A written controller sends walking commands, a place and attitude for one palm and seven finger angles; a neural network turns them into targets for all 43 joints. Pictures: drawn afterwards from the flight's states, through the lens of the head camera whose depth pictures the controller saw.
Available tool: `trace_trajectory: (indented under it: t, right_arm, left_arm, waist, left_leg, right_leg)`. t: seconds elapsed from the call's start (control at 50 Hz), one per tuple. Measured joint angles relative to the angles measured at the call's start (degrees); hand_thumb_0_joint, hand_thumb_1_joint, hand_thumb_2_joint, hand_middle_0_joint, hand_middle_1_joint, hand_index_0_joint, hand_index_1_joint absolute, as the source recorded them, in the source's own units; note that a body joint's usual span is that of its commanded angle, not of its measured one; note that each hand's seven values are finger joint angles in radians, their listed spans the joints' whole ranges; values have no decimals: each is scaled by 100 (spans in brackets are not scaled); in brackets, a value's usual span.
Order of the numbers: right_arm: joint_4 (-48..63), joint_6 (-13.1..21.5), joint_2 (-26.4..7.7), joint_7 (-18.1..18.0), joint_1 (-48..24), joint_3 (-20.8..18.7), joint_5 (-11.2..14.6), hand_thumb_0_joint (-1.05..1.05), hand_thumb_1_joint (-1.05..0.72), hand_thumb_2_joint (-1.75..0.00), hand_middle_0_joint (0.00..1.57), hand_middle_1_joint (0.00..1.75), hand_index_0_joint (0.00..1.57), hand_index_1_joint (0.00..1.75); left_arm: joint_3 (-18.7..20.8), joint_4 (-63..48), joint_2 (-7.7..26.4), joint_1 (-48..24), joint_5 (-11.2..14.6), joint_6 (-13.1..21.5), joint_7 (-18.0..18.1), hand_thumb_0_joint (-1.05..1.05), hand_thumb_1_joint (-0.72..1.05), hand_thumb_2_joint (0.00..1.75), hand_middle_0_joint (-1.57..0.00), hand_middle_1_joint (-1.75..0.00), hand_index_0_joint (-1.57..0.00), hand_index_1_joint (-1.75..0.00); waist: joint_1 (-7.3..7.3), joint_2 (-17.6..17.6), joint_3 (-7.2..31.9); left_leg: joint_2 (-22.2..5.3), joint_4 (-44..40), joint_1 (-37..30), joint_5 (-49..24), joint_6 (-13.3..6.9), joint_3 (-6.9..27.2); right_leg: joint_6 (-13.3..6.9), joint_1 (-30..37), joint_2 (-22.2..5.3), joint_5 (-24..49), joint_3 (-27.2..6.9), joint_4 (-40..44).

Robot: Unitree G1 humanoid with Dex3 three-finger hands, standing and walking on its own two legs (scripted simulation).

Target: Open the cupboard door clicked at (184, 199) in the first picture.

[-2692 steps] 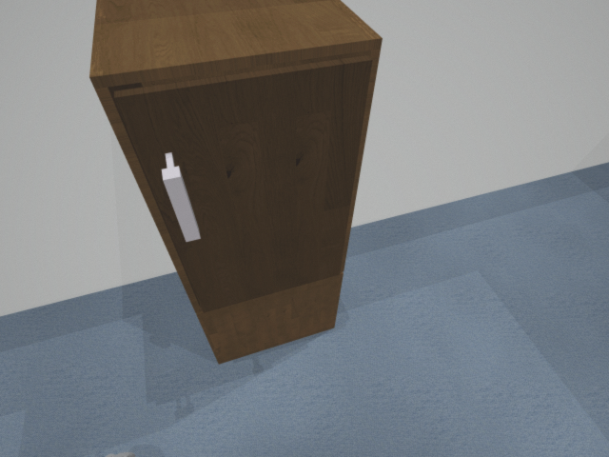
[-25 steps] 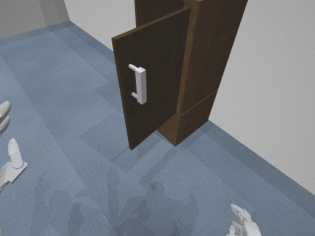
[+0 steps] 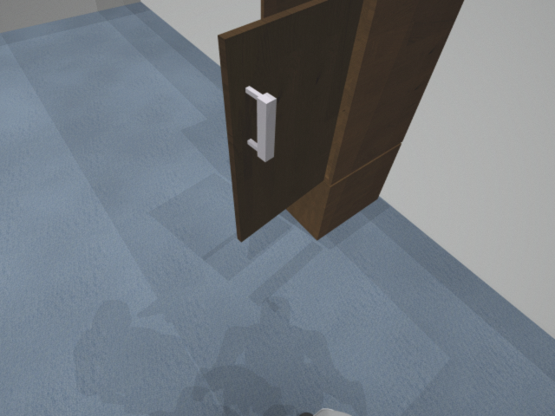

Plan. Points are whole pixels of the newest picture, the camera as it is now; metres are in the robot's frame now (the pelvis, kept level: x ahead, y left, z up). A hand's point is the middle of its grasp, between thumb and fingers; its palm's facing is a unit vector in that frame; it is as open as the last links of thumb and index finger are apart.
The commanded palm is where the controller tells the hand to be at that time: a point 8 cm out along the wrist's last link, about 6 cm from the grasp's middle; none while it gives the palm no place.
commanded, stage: let the arm hang, fingers relaxed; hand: left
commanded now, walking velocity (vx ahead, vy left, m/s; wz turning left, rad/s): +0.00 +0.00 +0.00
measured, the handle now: (258, 124) +0.62 +0.07 +0.05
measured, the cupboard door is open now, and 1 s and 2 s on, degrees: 96 96 96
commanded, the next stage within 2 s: look to check the result in 0.72 s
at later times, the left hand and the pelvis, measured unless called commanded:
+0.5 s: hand out of the picture +0.09 +0.23 -0.14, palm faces +0.01 -0.95 -0.33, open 7.4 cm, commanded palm none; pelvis +0.02 +0.00 +0.01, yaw +0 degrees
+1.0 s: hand out of the picture +0.12 +0.23 -0.14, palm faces -0.01 -0.95 -0.32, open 7.4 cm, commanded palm none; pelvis +0.04 -0.01 +0.02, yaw +0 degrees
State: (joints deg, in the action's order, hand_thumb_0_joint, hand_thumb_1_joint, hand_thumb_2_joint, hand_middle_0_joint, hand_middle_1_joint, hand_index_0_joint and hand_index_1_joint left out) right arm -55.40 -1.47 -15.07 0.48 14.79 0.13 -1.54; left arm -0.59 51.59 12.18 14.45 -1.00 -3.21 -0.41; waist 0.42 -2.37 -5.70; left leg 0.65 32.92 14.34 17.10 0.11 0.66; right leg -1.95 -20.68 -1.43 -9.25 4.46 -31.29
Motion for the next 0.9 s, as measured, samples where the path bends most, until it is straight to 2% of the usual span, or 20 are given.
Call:
trace_trajectory:
  t: [0.08,0.28,0.6,0.9]
  right_arm:
    - [-308,-48,73,-21,194,-19,10,0,-91,-90,20,30,20,30]
    - [-666,22,139,-50,175,-61,28,0,-91,-90,20,30,20,30]
    - [-817,126,-7,-43,-318,-57,31,0,-91,-90,20,30,20,30]
    - [-882,130,-217,-77,-538,-51,41,0,-91,-90,20,30,20,30]
  left_arm:
    - [85,512,162,58,19,98,7,1,95,90,-21,-30,-21,-30]
    - [232,1186,435,-138,39,205,72,1,92,90,-20,-30,-21,-30]
    - [170,1179,287,-881,37,356,63,1,91,90,-20,-30,-21,-30]
    - [168,1297,373,-956,50,375,57,1,90,90,-21,-30,-21,-30]
  waist:
    - [-78,80,31]
    - [-70,371,196]
    - [14,368,234]
    - [24,336,88]
  left_leg:
    - [-37,-229,-70,-128,11,69]
    - [-16,-637,-369,-277,7,50]
    - [-23,-1049,-767,-358,31,-1]
    - [-102,-1329,-966,-367,83,20]
  right_leg:
    - [-36,144,49,145,63,338]
    - [-13,401,43,258,33,659]
    - [-1,679,61,247,-22,852]
    - [-34,846,143,215,6,1059]
